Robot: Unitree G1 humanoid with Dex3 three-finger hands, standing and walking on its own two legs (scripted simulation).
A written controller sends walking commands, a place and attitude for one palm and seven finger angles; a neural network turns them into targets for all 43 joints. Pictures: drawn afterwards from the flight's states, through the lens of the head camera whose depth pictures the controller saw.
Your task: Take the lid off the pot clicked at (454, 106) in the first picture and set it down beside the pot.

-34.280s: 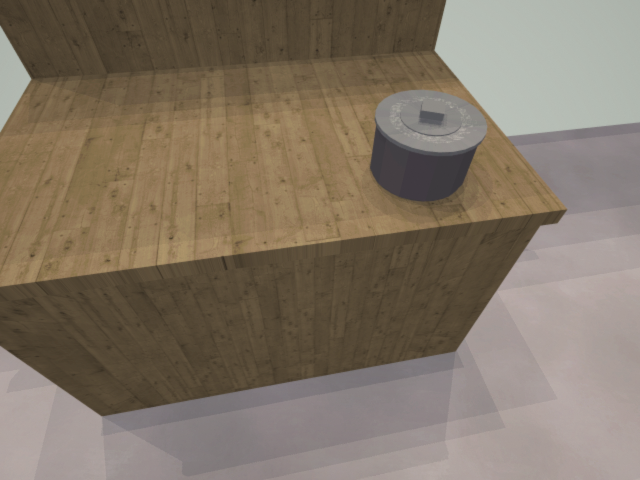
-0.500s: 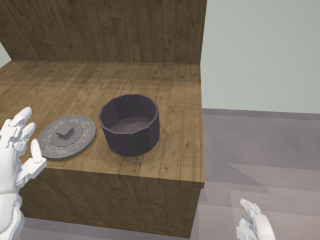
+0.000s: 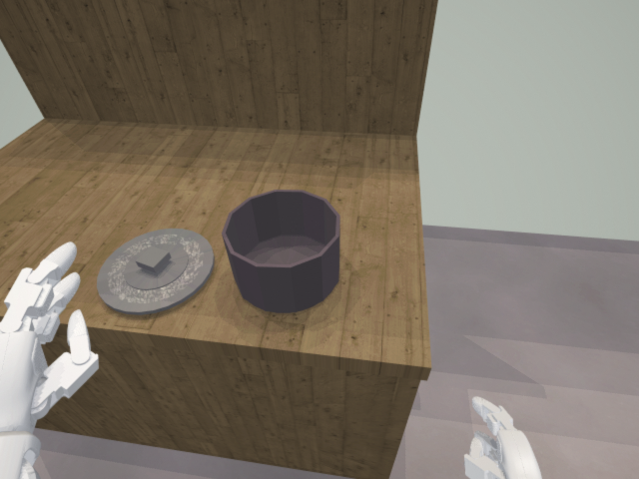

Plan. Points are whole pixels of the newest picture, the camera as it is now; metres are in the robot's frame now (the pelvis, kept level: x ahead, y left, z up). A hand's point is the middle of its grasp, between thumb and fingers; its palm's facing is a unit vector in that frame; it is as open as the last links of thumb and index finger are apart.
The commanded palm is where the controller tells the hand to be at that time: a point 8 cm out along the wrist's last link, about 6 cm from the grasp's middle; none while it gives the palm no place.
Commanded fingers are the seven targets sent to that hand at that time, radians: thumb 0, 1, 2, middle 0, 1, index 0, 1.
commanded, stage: step back with the hand held close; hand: left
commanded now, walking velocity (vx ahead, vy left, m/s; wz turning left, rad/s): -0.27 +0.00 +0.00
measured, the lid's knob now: (153, 259) +0.46 +0.36 -0.02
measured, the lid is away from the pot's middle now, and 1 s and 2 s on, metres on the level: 0.24 0.24 0.24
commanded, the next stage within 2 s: stop stepping back and stand still in 1.24 s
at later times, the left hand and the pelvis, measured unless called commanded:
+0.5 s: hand (13, 384) +0.15 +0.30 +0.15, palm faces +0.24 -0.82 -0.52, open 7.4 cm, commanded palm +0.09 +0.34 +0.18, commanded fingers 0.00 0.90 0.90 -0.20 -0.30 -0.20 -0.30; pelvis -0.05 +0.06 -0.01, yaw -3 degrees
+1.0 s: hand out of the picture +0.06 +0.31 +0.16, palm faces +0.34 -0.83 -0.44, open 7.4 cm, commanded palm +0.00 +0.35 +0.18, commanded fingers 0.00 0.90 0.90 -0.20 -0.30 -0.20 -0.30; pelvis -0.13 +0.07 -0.03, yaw +1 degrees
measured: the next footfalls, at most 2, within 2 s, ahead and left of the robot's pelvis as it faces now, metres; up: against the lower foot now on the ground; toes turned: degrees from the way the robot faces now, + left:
right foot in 1.40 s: -0.31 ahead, -0.02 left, +0.00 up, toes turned +1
left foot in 1.56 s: -0.30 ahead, +0.28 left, +0.00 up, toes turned +2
